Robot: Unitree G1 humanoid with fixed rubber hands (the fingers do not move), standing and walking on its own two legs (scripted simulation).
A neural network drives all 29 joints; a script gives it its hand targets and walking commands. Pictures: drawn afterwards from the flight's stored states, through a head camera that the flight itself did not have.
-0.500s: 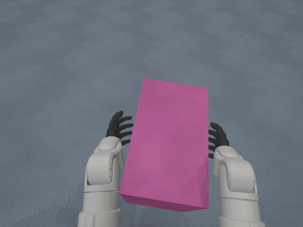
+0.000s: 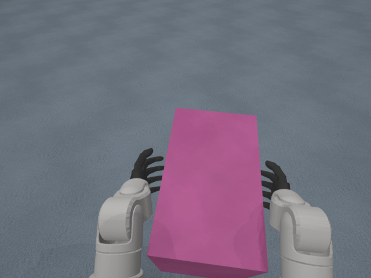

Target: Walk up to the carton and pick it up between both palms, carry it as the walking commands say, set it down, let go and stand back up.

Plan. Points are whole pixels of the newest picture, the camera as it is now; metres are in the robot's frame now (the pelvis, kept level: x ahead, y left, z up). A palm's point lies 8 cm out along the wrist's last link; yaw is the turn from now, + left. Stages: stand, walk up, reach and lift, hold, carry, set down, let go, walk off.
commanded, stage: carry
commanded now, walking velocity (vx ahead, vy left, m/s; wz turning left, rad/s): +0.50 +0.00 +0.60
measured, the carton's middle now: (205, 197) +0.33 -0.01 +0.02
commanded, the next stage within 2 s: none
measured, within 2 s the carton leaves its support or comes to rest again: neither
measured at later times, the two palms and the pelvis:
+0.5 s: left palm (114, 119) +0.49 +0.22 +0.12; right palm (214, 112) +0.54 -0.04 +0.10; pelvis +0.23 +0.03 +0.01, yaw +14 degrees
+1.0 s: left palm (61, 95) +0.66 +0.45 +0.08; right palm (140, 75) +0.78 +0.21 +0.09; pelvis +0.47 +0.19 +0.02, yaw +29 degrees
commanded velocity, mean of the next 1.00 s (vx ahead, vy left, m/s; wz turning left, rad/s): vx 0.50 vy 0.00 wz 0.60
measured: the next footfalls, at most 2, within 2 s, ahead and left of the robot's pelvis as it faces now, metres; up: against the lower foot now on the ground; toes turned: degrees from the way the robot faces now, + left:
right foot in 0.40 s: +0.30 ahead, -0.08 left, +0.00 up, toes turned +3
left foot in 0.76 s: +0.45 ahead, +0.28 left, +0.00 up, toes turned +22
